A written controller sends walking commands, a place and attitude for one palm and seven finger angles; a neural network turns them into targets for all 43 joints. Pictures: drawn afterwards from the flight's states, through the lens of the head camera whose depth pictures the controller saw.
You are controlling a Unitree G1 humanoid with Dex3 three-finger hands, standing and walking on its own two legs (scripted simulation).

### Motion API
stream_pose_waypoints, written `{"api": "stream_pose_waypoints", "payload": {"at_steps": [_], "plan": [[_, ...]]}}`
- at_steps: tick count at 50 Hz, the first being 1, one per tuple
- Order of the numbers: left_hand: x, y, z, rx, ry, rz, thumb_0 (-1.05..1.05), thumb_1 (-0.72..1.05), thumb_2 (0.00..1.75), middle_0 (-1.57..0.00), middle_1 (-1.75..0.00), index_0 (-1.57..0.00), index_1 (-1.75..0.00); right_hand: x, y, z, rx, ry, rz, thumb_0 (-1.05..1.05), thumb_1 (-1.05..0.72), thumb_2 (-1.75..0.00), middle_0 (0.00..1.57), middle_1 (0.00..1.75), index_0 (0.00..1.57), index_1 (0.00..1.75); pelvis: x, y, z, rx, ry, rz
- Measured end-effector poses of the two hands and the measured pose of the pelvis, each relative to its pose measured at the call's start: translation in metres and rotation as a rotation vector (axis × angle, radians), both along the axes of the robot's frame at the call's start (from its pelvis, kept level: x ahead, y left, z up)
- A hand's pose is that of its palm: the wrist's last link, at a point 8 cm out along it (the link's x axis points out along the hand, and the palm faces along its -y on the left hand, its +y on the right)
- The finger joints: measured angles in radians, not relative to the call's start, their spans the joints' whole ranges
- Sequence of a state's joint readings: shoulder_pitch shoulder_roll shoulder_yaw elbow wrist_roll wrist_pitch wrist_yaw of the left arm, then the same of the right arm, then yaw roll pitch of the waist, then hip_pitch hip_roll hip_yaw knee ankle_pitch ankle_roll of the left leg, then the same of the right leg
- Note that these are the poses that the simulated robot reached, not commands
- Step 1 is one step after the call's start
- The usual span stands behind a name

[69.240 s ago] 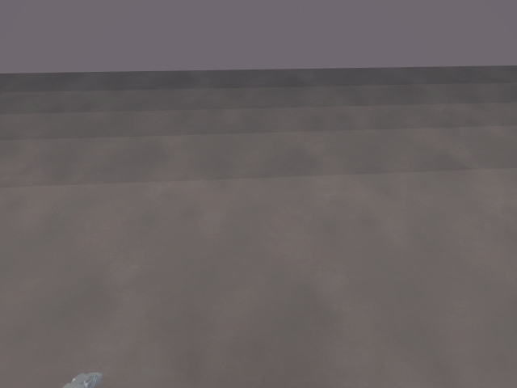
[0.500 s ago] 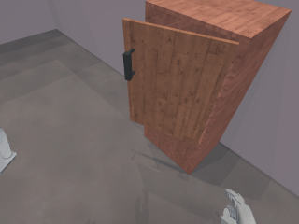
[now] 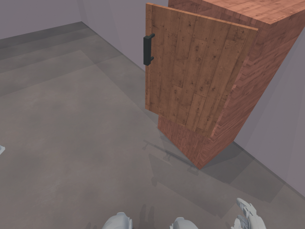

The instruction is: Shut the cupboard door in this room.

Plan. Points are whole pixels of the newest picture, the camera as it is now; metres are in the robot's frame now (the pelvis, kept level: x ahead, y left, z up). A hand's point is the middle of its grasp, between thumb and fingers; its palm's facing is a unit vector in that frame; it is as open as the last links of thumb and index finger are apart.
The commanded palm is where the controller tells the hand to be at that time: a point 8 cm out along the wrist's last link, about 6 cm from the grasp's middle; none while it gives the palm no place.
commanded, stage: step back with the hand held close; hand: left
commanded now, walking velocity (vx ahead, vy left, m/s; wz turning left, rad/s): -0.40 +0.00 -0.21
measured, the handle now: (149, 49) +0.81 +0.03 +0.07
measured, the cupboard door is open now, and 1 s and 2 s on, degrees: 20 20 20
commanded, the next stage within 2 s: stop stepping back and stand still in 0.08 s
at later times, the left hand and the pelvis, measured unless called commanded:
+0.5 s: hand out of the picture +0.05 +0.28 +0.22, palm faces +0.49 -0.77 -0.40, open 7.4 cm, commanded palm +0.01 +0.31 +0.22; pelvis -0.15 +0.02 +0.03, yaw -4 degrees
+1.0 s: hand out of the picture +0.04 +0.28 +0.22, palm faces +0.34 -0.82 -0.46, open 7.4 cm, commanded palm -0.01 +0.32 +0.22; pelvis -0.20 +0.05 +0.03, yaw -10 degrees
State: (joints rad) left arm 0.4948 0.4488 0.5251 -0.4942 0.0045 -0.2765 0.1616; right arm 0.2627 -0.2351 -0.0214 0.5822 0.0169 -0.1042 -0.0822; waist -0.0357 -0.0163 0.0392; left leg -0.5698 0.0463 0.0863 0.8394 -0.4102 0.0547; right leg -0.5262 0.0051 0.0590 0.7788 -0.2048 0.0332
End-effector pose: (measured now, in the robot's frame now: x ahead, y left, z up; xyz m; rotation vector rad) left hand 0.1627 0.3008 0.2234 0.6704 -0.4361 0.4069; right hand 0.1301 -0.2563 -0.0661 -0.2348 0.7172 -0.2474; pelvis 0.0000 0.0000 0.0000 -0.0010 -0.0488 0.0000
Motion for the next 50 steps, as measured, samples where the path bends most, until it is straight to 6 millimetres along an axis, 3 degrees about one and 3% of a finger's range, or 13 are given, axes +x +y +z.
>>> {"api": "stream_pose_waypoints", "payload": {"at_steps": [4,8,12,15,21,24,28,33,39,44,50], "plan": [[-0.034,-0.001,-0.004,-0.08,-0.022,0.042,0.01,0.88,0.9,-0.21,-0.3,-0.22,-0.3,-0.001,0.006,-0.005,0.009,0.013,0.064,0.01,-0.9,-0.9,0.2,0.3,0.2,0.3,-0.022,0.002,0.0,0.02,0.002,0.004],[-0.052,0.0,-0.002,-0.14,-0.061,-0.002,0.01,0.88,0.9,-0.21,-0.3,-0.22,-0.3,-0.016,0.021,0.002,0.012,0.031,0.078,0.01,-0.9,-0.9,0.2,0.3,0.2,0.3,-0.045,0.011,0.004,0.024,0.01,-0.018],[-0.064,0.007,0.012,-0.116,-0.083,-0.046,0.01,0.88,0.9,-0.21,-0.3,-0.22,-0.3,-0.044,0.037,0.014,0.024,-0.022,0.052,0.01,-0.9,-0.9,0.2,0.3,0.2,0.3,-0.076,0.014,0.011,-0.046,0.005,0.001],[-0.084,0.011,0.022,-0.092,-0.08,-0.06,0.01,0.88,0.9,-0.21,-0.3,-0.22,-0.3,-0.069,0.045,0.02,0.071,-0.05,0.034,0.01,-0.9,-0.9,0.2,0.3,0.2,0.3,-0.092,0.013,0.017,-0.075,0.01,0.006],[-0.141,0.009,0.016,-0.055,0.025,-0.005,0.01,0.89,0.9,-0.21,-0.3,-0.21,-0.3,-0.114,0.044,0.015,0.089,-0.056,0.062,0.01,-0.9,-0.9,0.21,0.3,0.2,0.3,-0.131,0.01,0.015,-0.001,0.046,-0.039],[-0.158,0.013,0.013,-0.118,0.031,0.005,0.01,0.88,0.9,-0.21,-0.3,-0.22,-0.3,-0.142,0.04,0.012,0.06,0.024,0.07,0.01,-0.9,-0.9,0.21,0.3,0.2,0.3,-0.147,0.017,0.025,-0.004,0.016,-0.062],[-0.16,0.025,0.005,-0.225,0.021,0.023,0.01,0.88,0.9,-0.21,-0.3,-0.22,-0.3,-0.177,0.033,0.024,0.013,0.061,0.009,0.01,-0.9,-0.9,0.21,0.3,0.21,0.3,-0.156,0.026,0.037,0.013,0.017,-0.088],[-0.147,0.034,-0.007,-0.261,0.008,-0.048,0.01,0.89,0.9,-0.21,-0.3,-0.21,-0.3,-0.206,0.028,0.035,-0.062,0.032,-0.078,0.01,-0.9,-0.9,0.2,0.3,0.2,0.3,-0.172,0.042,0.031,-0.005,0.021,-0.079],[-0.148,0.026,0.006,-0.166,0.076,-0.151,0.01,0.89,0.9,-0.21,-0.3,-0.21,-0.3,-0.237,0.044,0.048,-0.022,-0.004,-0.152,0.01,-0.9,-0.9,0.2,0.3,0.2,0.3,-0.187,0.049,0.043,-0.027,0.021,-0.135],[-0.156,0.021,0.018,-0.099,0.112,-0.164,0.01,0.89,0.9,-0.21,-0.3,-0.21,-0.3,-0.252,0.056,0.038,0.034,0.049,-0.153,0.01,-0.9,-0.9,0.2,0.3,0.2,0.3,-0.191,0.047,0.046,-0.031,0.044,-0.145],[-0.159,0.021,0.01,-0.11,0.114,-0.121,0.01,0.88,0.9,-0.21,-0.3,-0.22,-0.3,-0.258,0.055,0.008,0.071,0.127,-0.135,0.01,-0.9,-0.9,0.2,0.3,0.2,0.3,-0.199,0.048,0.033,-0.017,0.037,-0.17]]}}
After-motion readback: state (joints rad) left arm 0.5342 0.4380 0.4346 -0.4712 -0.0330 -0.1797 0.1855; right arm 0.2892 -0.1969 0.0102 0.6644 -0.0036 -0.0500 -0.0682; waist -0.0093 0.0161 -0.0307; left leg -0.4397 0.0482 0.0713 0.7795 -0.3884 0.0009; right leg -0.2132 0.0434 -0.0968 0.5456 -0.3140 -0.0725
